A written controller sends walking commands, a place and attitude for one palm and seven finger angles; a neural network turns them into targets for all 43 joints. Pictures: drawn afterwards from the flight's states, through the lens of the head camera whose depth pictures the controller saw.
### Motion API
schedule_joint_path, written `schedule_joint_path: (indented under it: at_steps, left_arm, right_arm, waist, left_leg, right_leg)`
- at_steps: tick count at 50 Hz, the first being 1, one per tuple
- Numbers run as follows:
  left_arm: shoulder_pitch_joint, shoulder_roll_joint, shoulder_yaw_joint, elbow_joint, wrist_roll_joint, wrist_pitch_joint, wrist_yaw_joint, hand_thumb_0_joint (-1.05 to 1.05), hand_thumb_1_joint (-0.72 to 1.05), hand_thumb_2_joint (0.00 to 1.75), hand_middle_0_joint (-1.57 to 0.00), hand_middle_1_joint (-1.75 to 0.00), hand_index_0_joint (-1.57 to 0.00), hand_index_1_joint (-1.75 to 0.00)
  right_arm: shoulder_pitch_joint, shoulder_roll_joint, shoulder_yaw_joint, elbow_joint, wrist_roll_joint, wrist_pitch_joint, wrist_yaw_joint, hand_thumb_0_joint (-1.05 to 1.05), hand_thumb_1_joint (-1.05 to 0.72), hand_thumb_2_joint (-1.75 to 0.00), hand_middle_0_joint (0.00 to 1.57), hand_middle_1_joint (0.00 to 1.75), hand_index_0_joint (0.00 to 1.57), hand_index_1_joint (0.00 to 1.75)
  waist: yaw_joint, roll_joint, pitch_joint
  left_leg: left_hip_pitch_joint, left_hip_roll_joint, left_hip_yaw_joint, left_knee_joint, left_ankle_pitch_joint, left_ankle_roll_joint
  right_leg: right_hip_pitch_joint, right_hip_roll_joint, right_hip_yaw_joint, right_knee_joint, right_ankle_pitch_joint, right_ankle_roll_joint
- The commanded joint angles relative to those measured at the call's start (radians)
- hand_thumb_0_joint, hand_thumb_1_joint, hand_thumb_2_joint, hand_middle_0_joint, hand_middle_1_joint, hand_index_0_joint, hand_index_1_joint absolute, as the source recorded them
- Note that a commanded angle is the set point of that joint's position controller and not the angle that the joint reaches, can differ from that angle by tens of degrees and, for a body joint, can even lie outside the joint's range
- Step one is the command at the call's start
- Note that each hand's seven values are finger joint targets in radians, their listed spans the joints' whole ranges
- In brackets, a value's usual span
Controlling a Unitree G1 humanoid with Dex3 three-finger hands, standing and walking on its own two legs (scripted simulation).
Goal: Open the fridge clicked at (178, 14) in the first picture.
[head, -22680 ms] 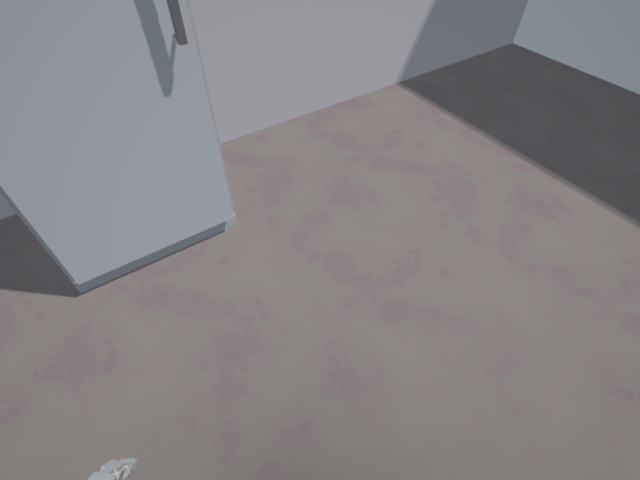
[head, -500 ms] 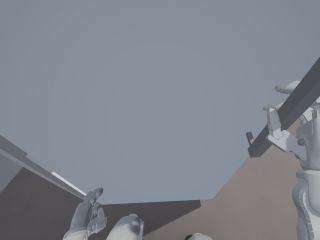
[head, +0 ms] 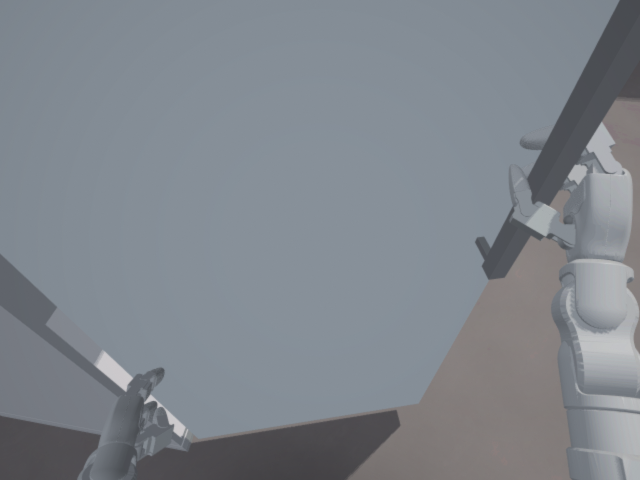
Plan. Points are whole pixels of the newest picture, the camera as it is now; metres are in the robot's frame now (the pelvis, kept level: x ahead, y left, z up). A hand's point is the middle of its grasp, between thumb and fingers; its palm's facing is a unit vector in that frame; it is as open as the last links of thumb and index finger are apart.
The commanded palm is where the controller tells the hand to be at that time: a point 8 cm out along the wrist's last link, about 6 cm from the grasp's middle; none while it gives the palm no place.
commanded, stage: stop walking and hold the door back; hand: right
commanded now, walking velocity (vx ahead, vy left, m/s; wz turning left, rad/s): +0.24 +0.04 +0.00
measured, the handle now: (538, 161) +0.38 -0.21 +0.22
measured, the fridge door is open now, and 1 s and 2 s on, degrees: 72 71 67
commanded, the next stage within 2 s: loosen the grip on the handle in 0.96 s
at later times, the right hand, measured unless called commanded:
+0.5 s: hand (508, 173) +0.38 -0.19 +0.20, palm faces +0.22 +0.95 -0.21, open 5.7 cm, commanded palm +0.34 -0.24 +0.19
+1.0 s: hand (519, 192) +0.36 -0.19 +0.20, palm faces +0.21 +0.95 -0.21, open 5.8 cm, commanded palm +0.33 -0.25 +0.19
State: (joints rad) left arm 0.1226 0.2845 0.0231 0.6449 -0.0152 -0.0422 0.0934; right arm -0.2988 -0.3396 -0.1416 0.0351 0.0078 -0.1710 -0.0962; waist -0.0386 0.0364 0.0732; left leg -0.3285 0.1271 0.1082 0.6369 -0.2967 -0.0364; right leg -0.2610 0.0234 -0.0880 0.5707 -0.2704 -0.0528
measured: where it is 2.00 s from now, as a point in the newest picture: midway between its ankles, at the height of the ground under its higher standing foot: outside the picture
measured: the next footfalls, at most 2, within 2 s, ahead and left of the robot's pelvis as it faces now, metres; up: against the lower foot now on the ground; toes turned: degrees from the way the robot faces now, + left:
left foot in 0.26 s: -0.01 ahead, +0.14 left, +0.00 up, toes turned +3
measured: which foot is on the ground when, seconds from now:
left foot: up 0.00-0.24, down 0.26-1.00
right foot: down 0.00-1.00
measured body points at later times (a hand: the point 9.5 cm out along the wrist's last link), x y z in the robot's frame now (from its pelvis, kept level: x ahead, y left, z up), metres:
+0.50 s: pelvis -0.04 +0.00 +0.00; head -0.03 +0.02 +0.45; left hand +0.04 +0.29 -0.11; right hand +0.36 -0.24 +0.22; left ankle -0.05 +0.14 -0.73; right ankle +0.04 -0.11 -0.73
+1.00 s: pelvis -0.04 +0.00 +0.00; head -0.03 +0.01 +0.45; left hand +0.12 +0.24 -0.09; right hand +0.34 -0.24 +0.21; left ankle -0.05 +0.14 -0.73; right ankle +0.04 -0.11 -0.73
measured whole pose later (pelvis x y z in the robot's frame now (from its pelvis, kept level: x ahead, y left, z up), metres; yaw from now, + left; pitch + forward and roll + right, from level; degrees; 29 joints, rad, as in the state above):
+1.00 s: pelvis -0.04 +0.00 +0.00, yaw +3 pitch -1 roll +2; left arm 0.16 0.21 -0.05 0.68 -0.02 -0.04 0.10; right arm -0.46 -0.37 -0.20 0.36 0.05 -0.19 -0.04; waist -0.01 -0.04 0.03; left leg -0.21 0.00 0.01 0.52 -0.28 -0.03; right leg -0.35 -0.09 -0.08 0.56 -0.19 0.00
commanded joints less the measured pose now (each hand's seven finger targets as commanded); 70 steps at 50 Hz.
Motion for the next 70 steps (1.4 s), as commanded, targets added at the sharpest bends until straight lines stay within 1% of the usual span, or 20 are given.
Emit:
schedule_joint_path:
  at_steps: [1,3,11,14,15,19,23,27,29,34,51,52,53,54,55,56,57,61,65,70]
  left_arm:
    - [-0.022,0.073,0.011,-0.124,-0.015,-0.049,-0.001,0.0,0.9,0.9,-0.2,-0.3,-0.2,-0.3]
    - [-0.007,0.077,0.014,-0.104,-0.02,-0.05,0.001,0.0,0.9,0.9,-0.2,-0.3,-0.2,-0.3]
    - [0.016,0.08,-0.02,-0.088,-0.001,-0.037,0.025,0.0,0.9,0.9,-0.2,-0.3,-0.2,-0.3]
    - [0.031,0.063,-0.012,-0.078,0.006,-0.025,0.029,0.0,0.9,0.9,-0.2,-0.3,-0.2,-0.3]
    - [0.024,0.076,-0.001,-0.076,-0.001,-0.038,0.025,0.0,0.9,0.9,-0.2,-0.3,-0.2,-0.3]
    - [0.028,0.073,-0.015,-0.051,-0.006,-0.048,0.029,0.0,0.9,0.9,-0.2,-0.3,-0.2,-0.3]
    - [0.039,0.085,0.002,-0.051,0.0,-0.047,0.03,0.0,0.9,0.9,-0.2,-0.3,-0.2,-0.3]
    - [0.013,0.091,0.009,-0.11,-0.021,-0.045,0.005,0.0,0.9,0.9,-0.2,-0.3,-0.2,-0.3]
    - [0.016,0.098,0.012,-0.106,-0.006,-0.049,0.005,0.0,0.9,0.9,-0.2,-0.3,-0.2,-0.3]
    - [0.018,0.087,0.012,-0.118,-0.012,-0.054,0.005,0.0,0.9,0.9,-0.2,-0.3,-0.2,-0.3]
    - [0.005,0.079,-0.003,-0.085,-0.012,-0.037,0.023,0.0,0.9,0.9,-0.2,-0.3,-0.2,-0.3]
    - [0.006,0.081,-0.004,-0.083,-0.013,-0.035,0.023,0.0,0.9,0.9,-0.2,-0.3,-0.2,-0.3]
    - [0.014,0.097,0.071,-0.098,0.001,-0.076,-0.019,0.0,0.9,0.9,-0.2,-0.3,-0.2,-0.3]
    - [0.025,0.083,0.023,-0.088,0.016,-0.132,-0.029,0.0,0.9,0.9,-0.2,-0.3,-0.2,-0.3]
    - [0.096,0.106,0.051,-0.096,-0.032,-0.136,-0.035,0.0,0.9,0.9,-0.2,-0.3,-0.2,-0.3]
    - [0.06,0.099,0.036,-0.1,-0.03,-0.147,-0.037,0.0,0.9,0.9,-0.2,-0.3,-0.2,-0.3]
    - [0.078,0.099,0.025,-0.09,-0.017,-0.139,-0.033,0.0,0.9,0.9,-0.2,-0.3,-0.2,-0.3]
    - [0.063,0.105,0.012,-0.105,-0.01,-0.14,-0.025,0.0,0.9,0.9,-0.2,-0.3,-0.2,-0.3]
    - [0.065,0.113,0.015,-0.111,-0.008,-0.144,-0.025,0.0,0.9,0.9,-0.2,-0.3,-0.2,-0.3]
    - [0.067,0.119,0.016,-0.094,-0.01,-0.146,-0.009,0.0,0.9,0.9,-0.2,-0.3,-0.2,-0.3]
  right_arm:
    - [-0.691,-0.205,-0.075,-0.104,0.021,-0.072,-0.041,0.0,-0.9,-0.9,0.45,1.4,0.45,1.4]
    - [-0.669,-0.187,-0.068,0.01,0.016,-0.038,-0.033,0.0,-0.9,-0.9,0.45,1.4,0.45,1.4]
    - [-0.78,-0.246,-0.083,0.226,0.031,-0.001,-0.004,0.0,-0.9,-0.9,0.45,1.4,0.45,1.4]
    - [-0.786,-0.379,-0.184,0.318,0.025,-0.004,-0.01,0.0,-0.9,-0.9,0.45,1.4,0.45,1.4]
    - [-0.781,-0.376,-0.2,0.318,0.023,-0.007,-0.01,0.0,-0.9,-0.9,0.45,1.4,0.45,1.4]
    - [-0.72,-0.4,-0.259,0.35,0.019,-0.033,-0.002,0.0,-0.9,-0.9,0.45,1.4,0.45,1.4]
    - [-0.636,-0.385,-0.258,0.283,0.03,-0.054,0.005,0.0,-0.9,-0.9,0.45,1.4,0.45,1.4]
    - [-0.516,-0.204,-0.129,0.119,0.056,-0.069,0.029,0.0,-0.9,-0.9,0.45,1.4,0.45,1.4]
    - [-0.519,-0.267,-0.182,0.055,0.041,-0.078,0.017,0.0,-0.9,-0.9,0.45,1.4,0.45,1.4]
    - [-0.482,-0.277,-0.192,-0.028,0.038,-0.064,0.01,0.0,-0.9,-0.9,0.45,1.4,0.45,1.4]
    - [-0.526,-0.316,-0.199,0.21,0.051,-0.055,0.019,0.0,-0.9,-0.9,0.45,1.4,0.45,1.4]
    - [-0.528,-0.336,-0.221,0.236,0.049,-0.056,0.016,0.0,-0.9,-0.9,0.45,1.4,0.45,1.4]
    - [-1.259,-0.781,-0.497,0.182,-0.085,-0.068,0.052,0.0,-0.9,-0.9,0.45,1.4,0.45,1.4]
    - [-0.942,-0.314,-0.194,0.523,-0.065,0.004,0.119,0.0,-0.78,-0.84,0.45,1.4,0.45,1.4]
    - [-0.709,-0.252,-0.255,0.402,-0.018,-0.001,0.162,0.0,-0.66,-0.78,0.45,1.4,0.45,1.4]
    - [-0.612,-0.221,-0.242,0.382,0.01,-0.014,0.179,0.0,-0.54,-0.73,0.45,1.4,0.45,1.4]
    - [-0.626,-0.274,-0.278,0.305,0.05,-0.039,0.159,0.0,-0.42,-0.67,0.45,1.4,0.45,1.4]
    - [-0.719,-0.27,-0.191,0.348,-0.007,-0.121,0.088,0.0,0.07,-0.43,0.45,1.4,0.45,1.4]
    - [-0.732,-0.313,-0.175,0.35,-0.018,-0.176,0.09,0.0,0.55,-0.2,0.42,1.37,0.42,1.37]
    - [-0.724,-0.346,-0.194,0.34,0.018,-0.179,0.115,0.0,0.55,-0.2,0.36,1.28,0.36,1.28]
  waist:
    - [0.058,-0.293,-0.28]
    - [0.051,-0.16,-0.265]
    - [0.033,-0.168,-0.32]
    - [0.023,0.16,-0.27]
    - [0.006,0.211,-0.265]
    - [0.007,0.134,-0.267]
    - [0.032,0.103,-0.279]
    - [0.045,-0.216,-0.312]
    - [0.035,-0.24,-0.288]
    - [0.045,-0.104,-0.348]
    - [0.036,-0.043,-0.29]
    - [0.032,-0.036,-0.288]
    - [-0.02,0.196,-0.157]
    - [0.111,0.17,-0.415]
    - [0.048,0.021,-0.535]
    - [-0.004,-0.305,-0.525]
    - [-0.001,-0.328,-0.484]
    - [0.067,-0.002,-0.216]
    - [0.059,-0.065,-0.274]
    - [0.058,-0.093,-0.3]
  left_leg:
    - [-0.16,-0.084,-0.107,0.336,-0.219,0.016]
    - [-0.155,-0.088,-0.11,0.303,-0.15,0.011]
    - [0.246,-0.117,-0.032,-0.194,-0.095,0.043]
    - [0.384,0.205,-0.508,-0.394,-0.215,0.208]
    - [0.381,0.248,-0.546,-0.39,-0.125,0.227]
    - [0.354,0.17,-0.265,-0.248,0.335,0.183]
    - [0.187,0.075,-0.145,-0.186,0.257,0.101]
    - [0.075,-0.124,-0.062,-0.012,-0.044,0.018]
    - [0.097,-0.121,-0.082,-0.024,-0.143,0.021]
    - [0.179,-0.049,-0.139,-0.185,0.153,0.035]
    - [0.07,-0.048,-0.165,-0.244,0.157,0.029]
    - [0.07,-0.048,-0.167,-0.244,0.153,0.029]
    - [0.032,-0.028,-0.262,-0.349,0.309,0.047]
    - [0.101,-0.131,-0.058,-0.117,0.426,0.085]
    - [0.037,-0.145,-0.023,-0.093,0.301,0.069]
    - [-0.01,-0.121,-0.044,-0.121,0.209,0.08]
    - [-0.018,-0.127,-0.042,-0.151,0.145,0.07]
    - [-0.1,-0.135,-0.056,-0.174,-0.069,0.053]
    - [-0.123,-0.14,-0.078,-0.152,-0.153,0.056]
    - [-0.118,-0.142,-0.093,-0.153,-0.176,0.055]
  right_leg:
    - [0.17,-0.388,0.511,-0.298,0.042,-0.158]
    - [0.166,-0.332,0.4,-0.273,-0.033,-0.146]
    - [-0.028,-0.211,0.228,-0.197,-0.294,-0.046]
    - [-0.354,-0.042,0.061,0.224,-0.199,0.05]
    - [-0.39,-0.052,0.122,0.356,-0.217,0.052]
    - [-0.262,-0.073,0.081,0.223,-0.141,0.05]
    - [0.072,-0.035,-0.013,-0.095,0.139,0.058]
    - [0.14,-0.289,0.316,-0.192,0.285,-0.059]
    - [0.075,-0.324,0.346,-0.229,0.223,-0.085]
    - [0.06,-0.169,0.088,-0.072,0.198,0.039]
    - [0.116,-0.155,0.081,-0.075,0.172,0.031]
    - [0.106,-0.156,0.086,-0.075,0.172,0.031]
    - [0.029,-0.139,0.033,-0.018,0.154,0.014]
    - [0.109,-0.041,0.034,-0.146,0.344,0.029]
    - [0.242,-0.056,0.055,-0.103,0.379,0.047]
    - [0.357,-0.056,0.053,-0.091,0.356,0.074]
    - [0.344,-0.051,0.088,-0.115,0.212,0.086]
    - [0.061,-0.065,0.099,-0.149,-0.161,0.042]
    - [0.042,-0.052,0.083,-0.121,-0.214,0.043]
    - [0.017,-0.045,0.079,-0.086,-0.215,0.037]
